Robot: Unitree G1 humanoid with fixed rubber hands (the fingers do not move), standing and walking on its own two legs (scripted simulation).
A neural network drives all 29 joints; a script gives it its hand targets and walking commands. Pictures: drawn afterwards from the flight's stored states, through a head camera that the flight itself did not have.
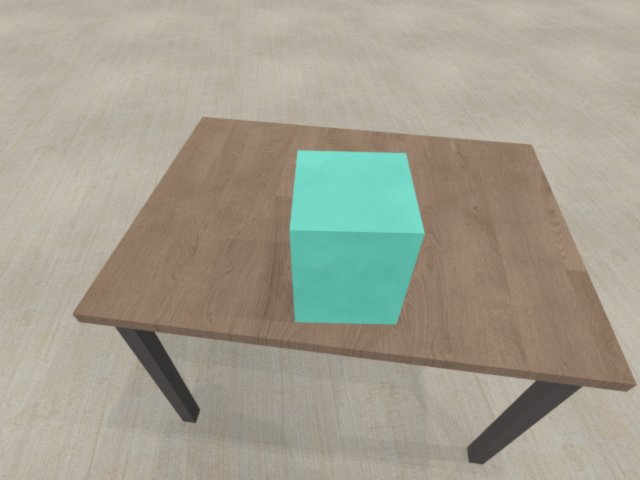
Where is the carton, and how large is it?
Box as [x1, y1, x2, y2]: [290, 150, 424, 324]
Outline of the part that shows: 298,150 290,221 290,245 295,321 395,324 424,233 405,153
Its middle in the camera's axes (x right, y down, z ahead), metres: +0.05 +0.00 +0.66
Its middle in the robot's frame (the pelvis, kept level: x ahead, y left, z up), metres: +0.52 -0.02 -0.01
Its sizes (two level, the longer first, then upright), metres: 0.186 0.180 0.232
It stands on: a table, 0.64 m high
